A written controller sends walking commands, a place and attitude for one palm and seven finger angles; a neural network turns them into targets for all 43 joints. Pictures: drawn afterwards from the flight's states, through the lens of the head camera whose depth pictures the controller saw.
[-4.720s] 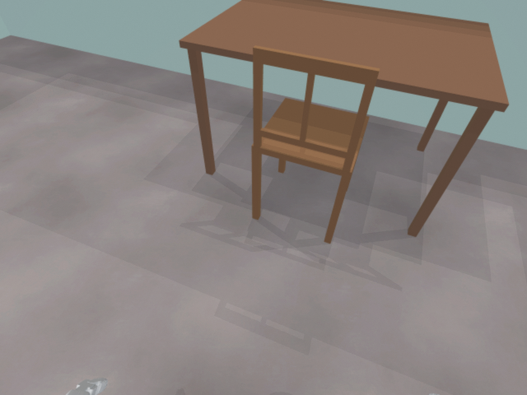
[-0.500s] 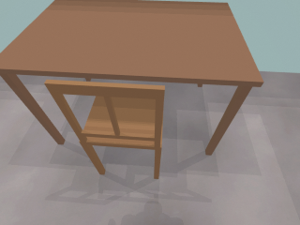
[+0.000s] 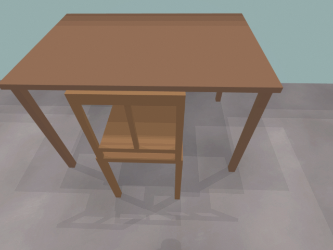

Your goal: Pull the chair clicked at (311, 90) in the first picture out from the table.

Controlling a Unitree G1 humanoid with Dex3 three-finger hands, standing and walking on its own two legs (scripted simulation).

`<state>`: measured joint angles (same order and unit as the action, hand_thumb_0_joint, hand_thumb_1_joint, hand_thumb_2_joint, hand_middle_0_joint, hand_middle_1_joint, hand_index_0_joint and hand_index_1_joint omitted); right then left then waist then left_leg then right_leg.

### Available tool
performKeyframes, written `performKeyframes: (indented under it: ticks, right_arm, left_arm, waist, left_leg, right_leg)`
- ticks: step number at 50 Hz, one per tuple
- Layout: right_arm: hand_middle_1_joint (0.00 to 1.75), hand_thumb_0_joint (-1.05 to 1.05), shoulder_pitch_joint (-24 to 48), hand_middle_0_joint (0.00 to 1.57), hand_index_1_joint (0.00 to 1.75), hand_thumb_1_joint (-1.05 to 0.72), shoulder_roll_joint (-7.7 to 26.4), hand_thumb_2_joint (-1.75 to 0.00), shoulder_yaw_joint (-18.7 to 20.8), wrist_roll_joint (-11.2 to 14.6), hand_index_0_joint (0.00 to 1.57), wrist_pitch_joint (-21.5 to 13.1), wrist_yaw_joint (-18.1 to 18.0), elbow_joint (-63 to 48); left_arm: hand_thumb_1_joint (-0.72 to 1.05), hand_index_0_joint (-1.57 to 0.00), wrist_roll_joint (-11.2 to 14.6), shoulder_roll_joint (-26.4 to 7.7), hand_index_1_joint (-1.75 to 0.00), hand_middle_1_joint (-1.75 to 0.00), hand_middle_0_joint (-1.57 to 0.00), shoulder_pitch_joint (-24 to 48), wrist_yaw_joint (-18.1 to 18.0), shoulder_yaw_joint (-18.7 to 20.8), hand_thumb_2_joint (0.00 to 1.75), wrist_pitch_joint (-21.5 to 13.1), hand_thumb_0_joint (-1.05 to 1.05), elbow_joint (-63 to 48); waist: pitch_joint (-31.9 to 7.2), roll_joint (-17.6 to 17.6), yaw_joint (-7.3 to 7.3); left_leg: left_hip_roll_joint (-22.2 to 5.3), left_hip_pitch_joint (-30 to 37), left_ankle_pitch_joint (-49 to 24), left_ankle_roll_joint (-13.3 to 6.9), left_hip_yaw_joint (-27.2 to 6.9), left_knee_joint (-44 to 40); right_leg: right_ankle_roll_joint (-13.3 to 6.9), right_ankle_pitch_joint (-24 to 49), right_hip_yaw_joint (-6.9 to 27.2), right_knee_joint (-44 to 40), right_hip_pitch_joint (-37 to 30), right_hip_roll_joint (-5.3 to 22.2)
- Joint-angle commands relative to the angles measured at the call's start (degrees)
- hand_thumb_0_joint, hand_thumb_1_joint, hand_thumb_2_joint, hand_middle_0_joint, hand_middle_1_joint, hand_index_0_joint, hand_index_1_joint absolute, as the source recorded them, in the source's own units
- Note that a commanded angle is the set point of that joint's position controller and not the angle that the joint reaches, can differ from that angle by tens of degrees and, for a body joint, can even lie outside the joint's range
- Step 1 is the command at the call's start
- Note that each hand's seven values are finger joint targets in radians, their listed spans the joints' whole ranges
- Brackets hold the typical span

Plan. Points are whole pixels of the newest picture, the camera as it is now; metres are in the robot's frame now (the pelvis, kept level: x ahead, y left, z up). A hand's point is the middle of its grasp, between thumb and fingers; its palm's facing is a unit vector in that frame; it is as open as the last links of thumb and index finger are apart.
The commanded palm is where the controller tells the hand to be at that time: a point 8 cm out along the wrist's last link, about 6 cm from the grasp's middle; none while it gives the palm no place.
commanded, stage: come to a stop and stand still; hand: left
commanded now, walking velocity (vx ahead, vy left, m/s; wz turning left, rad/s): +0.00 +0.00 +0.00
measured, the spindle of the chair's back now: (132, 128) +0.55 +0.17 -0.11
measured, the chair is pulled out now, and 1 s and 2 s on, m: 0.00 0.00 0.00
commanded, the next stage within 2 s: look again from close up in 0.36 s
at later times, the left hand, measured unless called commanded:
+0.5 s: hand out of the picture -0.05 +0.15 -0.18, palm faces +0.04 -0.99 -0.16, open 7.4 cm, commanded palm none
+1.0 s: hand out of the picture -0.04 +0.20 -0.19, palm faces +0.05 -0.99 -0.16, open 7.4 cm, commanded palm none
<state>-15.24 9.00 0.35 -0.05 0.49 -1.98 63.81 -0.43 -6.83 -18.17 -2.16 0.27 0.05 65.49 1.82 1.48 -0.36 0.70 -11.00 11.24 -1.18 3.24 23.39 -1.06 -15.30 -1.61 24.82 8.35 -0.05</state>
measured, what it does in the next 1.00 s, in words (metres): stands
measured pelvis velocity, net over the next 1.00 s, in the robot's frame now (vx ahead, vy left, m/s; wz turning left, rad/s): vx -0.03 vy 0.03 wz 0.02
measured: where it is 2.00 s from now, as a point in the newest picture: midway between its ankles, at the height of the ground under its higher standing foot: outside the picture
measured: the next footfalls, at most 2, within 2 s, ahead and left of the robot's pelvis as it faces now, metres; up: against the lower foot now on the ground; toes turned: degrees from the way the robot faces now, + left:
none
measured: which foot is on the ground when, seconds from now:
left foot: down 0.00-1.00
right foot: down 0.00-1.00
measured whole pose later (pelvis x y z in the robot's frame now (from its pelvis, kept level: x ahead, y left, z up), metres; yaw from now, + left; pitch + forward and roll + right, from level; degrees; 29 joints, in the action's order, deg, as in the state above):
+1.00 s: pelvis -0.03 +0.03 +0.00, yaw +1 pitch -2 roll -1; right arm -16.6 8.8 -0.7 -0.5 -0.9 -0.9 61.6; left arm -1.1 -8.6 -19.5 -2.3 -0.4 -0.8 61.1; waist 0.4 -1.5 -0.4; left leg 2.8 -14.5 10.7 -4.3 2.9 26.6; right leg 1.5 -14.2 -2.1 26.7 10.7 2.2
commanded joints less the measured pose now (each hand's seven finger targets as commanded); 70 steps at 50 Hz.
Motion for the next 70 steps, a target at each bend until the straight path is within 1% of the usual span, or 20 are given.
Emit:
performKeyframes:
  ticks: [1, 3, 9, 21, 22, 23, 24, 25, 26, 27, 29, 30, 31, 35, 40, 44, 48, 56, 62, 70]
  right_arm:
    - [0.3, 0.0, -3.4, 0.2, 0.3, -0.9, 4.1, -0.9, 0.3, -0.3, 0.2, -0.7, -0.2, 0.1]
    - [0.3, 0.0, -3.7, 0.2, 0.3, -0.9, 3.6, -0.9, 0.2, -0.3, 0.2, -0.7, -0.2, 0.8]
    - [0.3, 0.0, -5.6, 0.2, 0.3, -0.9, 2.8, -0.9, 0.2, -0.6, 0.2, -0.2, -0.2, 1.6]
    - [0.3, 0.0, -7.8, 0.2, 0.3, -0.9, 1.8, -0.9, 0.2, -0.7, 0.2, -0.6, -0.4, 1.6]
    - [0.3, 0.0, -7.9, 0.2, 0.3, -0.9, 1.7, -0.9, 0.3, -0.7, 0.2, -0.7, -0.5, 1.6]
    - [0.3, 0.0, 0.4, 0.2, 0.3, -0.9, 3.8, -0.9, -0.2, -0.6, 0.2, -2.2, 0.7, -2.9]
    - [0.3, 0.0, -1.3, 0.2, 0.3, -0.9, 2.6, -0.9, -0.3, -0.2, 0.2, -1.8, 0.9, -4.8]
    - [0.3, 0.0, -6.5, 0.2, 0.3, -0.9, 0.6, -0.9, -0.1, -0.7, 0.2, -2.1, 0.6, -4.0]
    - [0.3, 0.0, -7.4, 0.2, 0.3, -0.9, 1.4, -0.9, -0.2, -0.8, 0.2, -2.4, 0.5, -3.3]
    - [0.3, 0.0, -7.6, 0.2, 0.3, -0.9, 2.1, -0.9, -0.1, -0.7, 0.2, -2.3, 0.5, -2.8]
    - [0.3, 0.0, -6.8, 0.2, 0.3, -0.9, 2.6, -0.9, 0.0, -0.9, 0.2, -2.2, 0.5, -3.2]
    - [0.3, 0.0, -6.6, 0.2, 0.3, -0.9, 2.9, -0.9, -0.1, -0.8, 0.2, -2.1, 0.5, -3.4]
    - [0.3, 0.0, -6.0, 0.2, 0.3, -0.9, 3.2, -0.9, -0.1, -0.8, 0.2, -2.0, 0.6, -3.7]
    - [0.3, 0.0, -5.8, 0.2, 0.3, -0.9, 4.2, -0.9, 0.0, -0.8, 0.2, -2.1, 0.7, -4.1]
    - [0.3, 0.0, -4.8, 0.2, 0.3, -0.9, 5.4, -0.9, 0.2, -0.7, 0.2, -2.4, 0.7, -4.5]
    - [0.3, 0.0, -4.2, 0.2, 0.3, -0.9, 5.7, -0.9, 0.2, -0.5, 0.2, -2.4, 0.7, -4.4]
    - [0.3, 0.0, -3.9, 0.2, 0.3, -0.9, 6.3, -0.9, 0.3, -0.6, 0.2, -2.3, 0.8, -4.1]
    - [0.3, 0.0, -3.6, 0.2, 0.3, -0.9, 6.2, -0.9, 0.3, -0.4, 0.2, -2.1, 0.8, -3.2]
    - [0.3, 0.0, -3.8, 0.2, 0.3, -0.9, 6.0, -0.9, 0.4, -0.4, 0.2, -1.8, 0.8, -2.4]
    - [0.3, 0.0, -4.1, 0.2, 0.3, -0.9, 5.2, -0.9, 0.3, -0.3, 0.2, -1.8, 0.8, -1.7]
  left_arm:
    - [0.9, -0.2, 0.2, -5.9, -0.3, -0.3, -0.2, -1.3, -0.4, 0.5, 0.9, -0.9, 0.0, -1.6]
    - [0.9, -0.2, 0.2, -5.7, -0.3, -0.3, -0.2, -2.1, -0.4, 0.5, 0.9, -0.7, 0.0, -1.3]
    - [0.9, -0.2, 0.0, -5.7, -0.3, -0.3, -0.2, -3.3, -0.3, 0.9, 0.9, -0.3, 0.0, -1.2]
    - [0.9, -0.2, 0.0, -4.1, -0.3, -0.3, -0.2, -4.9, -0.2, 0.9, 0.9, -0.5, 0.0, -1.2]
    - [0.9, -0.2, 0.0, -3.9, -0.3, -0.3, -0.2, -5.0, -0.3, 0.9, 0.9, -0.6, 0.0, -1.2]
    - [0.9, -0.2, -1.3, -6.1, -0.3, -0.3, -0.2, -8.4, -2.1, -0.1, 0.9, -2.9, 0.0, -0.9]
    - [0.9, -0.2, -0.8, -9.0, -0.3, -0.3, -0.2, -7.2, -1.9, 0.5, 0.9, -3.6, 0.0, -1.7]
    - [0.9, -0.2, -0.4, -7.5, -0.3, -0.3, -0.2, -6.2, -1.6, 0.4, 0.9, -3.6, 0.0, -3.1]
    - [0.9, -0.2, -0.1, -6.2, -0.3, -0.3, -0.2, -5.5, -1.5, -0.1, 0.9, -3.5, 0.0, -3.0]
    - [0.9, -0.2, 0.0, -5.9, -0.3, -0.3, -0.2, -4.4, -1.5, -0.1, 0.9, -3.3, 0.0, -3.5]
    - [0.9, -0.2, -0.2, -5.7, -0.3, -0.3, -0.2, -4.3, -1.3, 0.0, 0.9, -2.6, 0.0, -4.4]
    - [0.9, -0.2, -0.2, -5.6, -0.3, -0.3, -0.2, -4.7, -1.1, -0.1, 0.9, -2.4, 0.0, -4.3]
    - [0.9, -0.2, -0.3, -5.7, -0.3, -0.3, -0.2, -5.1, -1.0, 0.0, 0.9, -2.3, 0.0, -4.5]
    - [0.9, -0.2, -0.6, -5.4, -0.3, -0.3, -0.2, -5.5, -0.8, -0.2, 0.9, -1.9, 0.0, -4.8]
    - [0.9, -0.2, -0.6, -5.4, -0.3, -0.3, -0.2, -6.1, -0.6, -0.1, 0.9, -1.6, 0.0, -5.6]
    - [0.9, -0.2, -0.6, -5.8, -0.3, -0.3, -0.2, -6.1, -0.4, -0.1, 0.9, -1.6, 0.0, -5.9]
    - [0.9, -0.2, -0.6, -5.9, -0.3, -0.3, -0.2, -6.2, -0.3, -0.1, 0.9, -1.4, 0.0, -5.8]
    - [0.9, -0.2, -0.7, -5.5, -0.3, -0.3, -0.2, -7.7, -0.3, -0.3, 0.9, -1.4, 0.0, -5.0]
    - [0.9, -0.2, -0.7, -5.0, -0.3, -0.3, -0.2, -8.9, -0.3, -0.3, 0.9, -1.3, 0.0, -4.3]
    - [0.9, -0.2, -0.7, -4.4, -0.3, -0.3, -0.2, -9.7, -0.4, -0.5, 0.9, -1.5, 0.0, -3.6]
  waist:
    - [2.7, -5.4, -0.36]
    - [4.4, -3.1, -0.08]
    - [6.1, -1.8, 0.05]
    - [5.6, -1.1, 0.24]
    - [5.1, -0.9, 0.21]
    - [6.9, -1.3, 3.42]
    - [2.8, -5.6, -0.54]
    - [-2.8, -6.1, -1.65]
    - [-5.6, -6.5, -1.64]
    - [-5.7, -5.4, -1.85]
    - [-0.8, 0.5, -1.13]
    - [1.1, 1.9, -0.9]
    - [2.8, 0.9, -0.57]
    - [5.5, -0.7, -0.23]
    - [3.9, -0.5, 0.36]
    - [3.5, -1.4, 0.47]
    - [2.4, 0.3, 0.36]
    - [2.9, -1.6, 0.33]
    - [3.2, -0.5, 0.43]
    - [3.1, -1.6, 0.36]
  left_leg:
    - [-5.9, 3.2, -3.4, 0.0, -6.0, -4.5]
    - [-5.7, 1.9, -0.8, 0.0, -6.2, -5.5]
    - [-5.1, -0.5, 5.4, 0.0, -6.0, -5.8]
    - [-5.6, -2.1, 5.7, -0.2, -7.0, -6.3]
    - [-5.7, -1.8, 5.0, -0.2, -7.1, -6.3]
    - [-5.4, -7.2, -0.1, 1.7, -4.1, 7.7]
    - [-4.4, -4.8, 2.3, 1.9, -3.8, 6.3]
    - [-3.5, -2.6, 3.3, 0.6, -4.1, 4.4]
    - [-4.0, -1.1, -0.9, 0.5, -4.7, 4.9]
    - [-4.6, -0.4, -2.8, 0.4, -5.2, 4.5]
    - [-5.6, -2.4, -3.1, -0.2, -6.3, 2.8]
    - [-5.8, -4.3, -1.2, -0.5, -7.1, 1.6]
    - [-5.7, -6.0, 1.1, -0.6, -7.6, 0.5]
    - [-6.0, -8.8, 4.3, -1.1, -9.3, -2.5]
    - [-6.6, -8.3, 7.0, -1.7, -10.7, -5.6]
    - [-6.5, -7.8, 7.8, -1.7, -10.8, -6.5]
    - [-6.7, -6.8, 8.9, -1.7, -11.3, -7.6]
    - [-6.4, -6.3, 10.2, -1.6, -11.1, -8.0]
    - [-6.7, -6.9, 12.6, -1.6, -11.4, -9.1]
    - [-6.2, -5.9, 10.5, -1.5, -10.4, -8.0]
  right_leg:
    - [-0.8, 4.1, 7.2, -8.2, 5.5, 6.4]
    - [-0.8, 0.3, 7.4, -9.0, 6.2, 6.0]
    - [-0.9, -6.8, 7.4, -10.2, 7.9, 5.4]
    - [-1.0, -4.7, 6.9, -8.7, 8.0, 5.0]
    - [-1.0, -3.6, 6.9, -8.5, 7.5, 5.0]
    - [-0.4, 16.2, 9.4, -7.4, 6.9, 8.5]
    - [-1.8, 27.1, 10.8, -7.4, 4.2, 12.1]
    - [-2.6, 21.7, 9.5, -5.0, 1.1, 11.4]
    - [-3.1, 17.4, 7.9, -3.8, 1.1, 9.6]
    - [-2.9, 11.4, 7.0, -3.4, 1.9, 8.2]
    - [-2.7, 4.3, 5.7, -2.9, 5.4, 6.3]
    - [-2.7, 2.0, 5.4, -2.6, 5.9, 5.8]
    - [-2.5, 0.3, 5.3, -2.6, 6.5, 5.4]
    - [-2.1, 0.3, 4.3, -1.5, 6.3, 4.5]
    - [-1.3, 1.7, 3.2, -0.8, 4.4, 4.8]
    - [-0.9, 2.1, 2.9, -1.6, 3.7, 5.0]
    - [-0.6, 2.2, 2.6, -1.7, 3.5, 5.2]
    - [-0.3, 1.4, 2.6, -3.0, 4.2, 5.5]
    - [-0.1, 0.8, 2.3, -2.9, 4.4, 5.3]
    - [-0.2, 1.0, 3.2, -3.6, 5.1, 5.5]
